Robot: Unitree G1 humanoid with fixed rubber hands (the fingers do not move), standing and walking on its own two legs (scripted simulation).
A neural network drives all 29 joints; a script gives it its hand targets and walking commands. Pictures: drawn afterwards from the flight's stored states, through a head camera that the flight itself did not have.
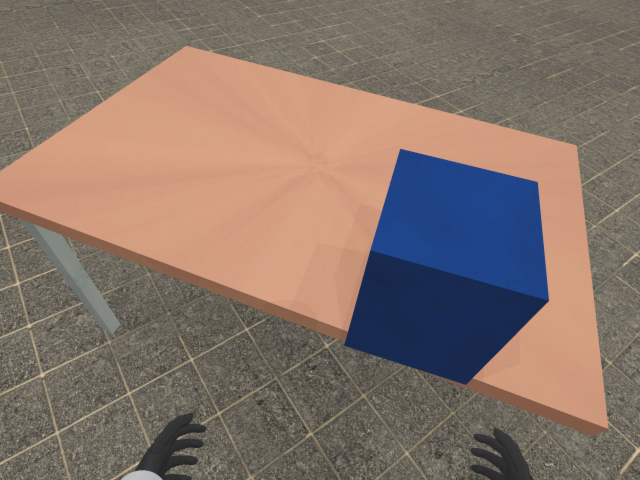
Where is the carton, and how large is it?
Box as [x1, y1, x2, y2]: [344, 149, 548, 384]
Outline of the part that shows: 400,149 371,246 344,345 465,384 548,300 537,182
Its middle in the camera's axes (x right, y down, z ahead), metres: +0.18 +0.04 +0.60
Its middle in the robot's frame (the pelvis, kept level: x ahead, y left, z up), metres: +0.42 -0.18 +0.00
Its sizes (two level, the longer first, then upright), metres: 0.210 0.200 0.250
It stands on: a table, 0.64 m high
